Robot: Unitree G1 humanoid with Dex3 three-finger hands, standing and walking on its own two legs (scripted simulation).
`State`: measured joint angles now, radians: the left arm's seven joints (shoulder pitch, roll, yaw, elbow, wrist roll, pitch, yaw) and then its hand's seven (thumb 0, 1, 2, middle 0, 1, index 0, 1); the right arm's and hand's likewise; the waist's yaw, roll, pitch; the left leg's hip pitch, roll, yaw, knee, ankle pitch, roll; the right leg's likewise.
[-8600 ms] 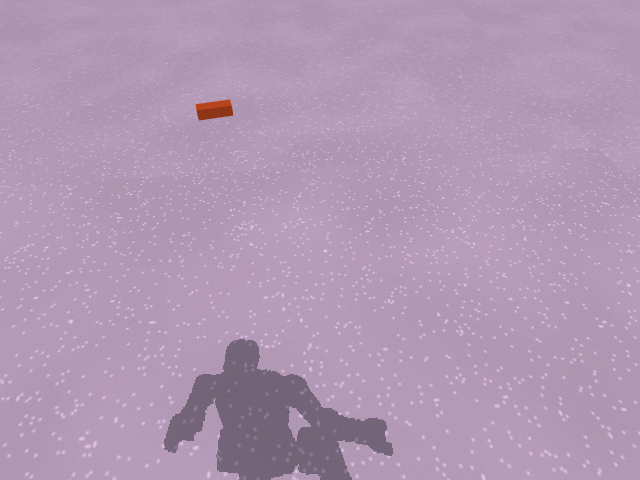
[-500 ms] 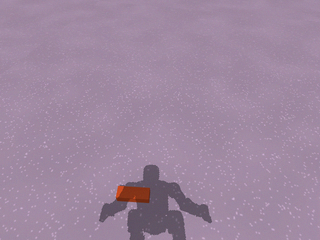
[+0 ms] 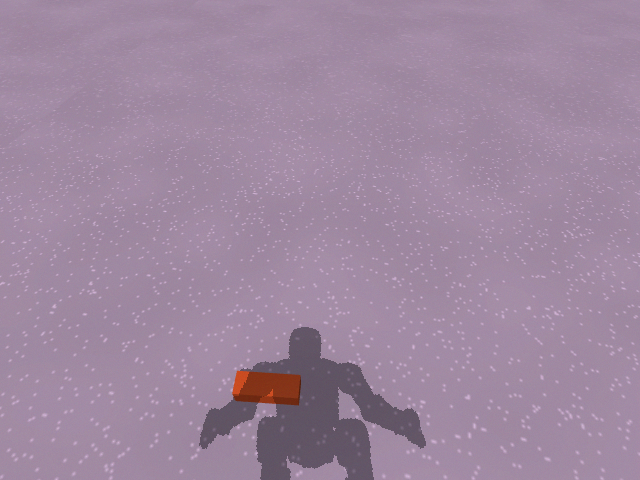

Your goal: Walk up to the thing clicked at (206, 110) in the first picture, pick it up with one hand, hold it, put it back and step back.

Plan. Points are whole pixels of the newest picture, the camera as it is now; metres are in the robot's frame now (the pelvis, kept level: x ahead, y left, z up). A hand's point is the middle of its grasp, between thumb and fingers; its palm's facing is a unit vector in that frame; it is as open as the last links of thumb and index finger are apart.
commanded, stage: stand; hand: left
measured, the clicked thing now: (267, 388) +0.49 +0.18 -0.75
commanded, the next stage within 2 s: walk up in 1.58 s
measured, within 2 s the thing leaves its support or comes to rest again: neither
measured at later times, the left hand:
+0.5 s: hand out of the picture +0.08 +0.25 -0.16, palm faces -0.03 -0.94 -0.34, open 7.3 cm
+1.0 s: hand out of the picture +0.08 +0.26 -0.16, palm faces -0.03 -0.94 -0.34, open 7.3 cm
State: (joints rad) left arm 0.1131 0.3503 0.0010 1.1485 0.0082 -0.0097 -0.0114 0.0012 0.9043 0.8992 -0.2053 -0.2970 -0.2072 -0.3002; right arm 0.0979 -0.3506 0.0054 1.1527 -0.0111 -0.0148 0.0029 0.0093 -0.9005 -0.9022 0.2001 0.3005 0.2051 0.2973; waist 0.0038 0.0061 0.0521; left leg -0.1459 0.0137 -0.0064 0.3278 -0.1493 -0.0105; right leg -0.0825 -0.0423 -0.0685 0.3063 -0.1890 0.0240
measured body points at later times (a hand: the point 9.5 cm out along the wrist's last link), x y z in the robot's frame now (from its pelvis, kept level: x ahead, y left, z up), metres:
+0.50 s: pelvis +0.01 +0.00 +0.00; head +0.02 +0.00 +0.45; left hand +0.08 +0.30 -0.13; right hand +0.08 -0.30 -0.13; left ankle +0.02 +0.12 -0.75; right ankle -0.01 -0.13 -0.75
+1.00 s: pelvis +0.01 +0.00 +0.00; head +0.02 +0.00 +0.45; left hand +0.08 +0.30 -0.13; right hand +0.09 -0.30 -0.13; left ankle +0.02 +0.13 -0.75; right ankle -0.01 -0.13 -0.75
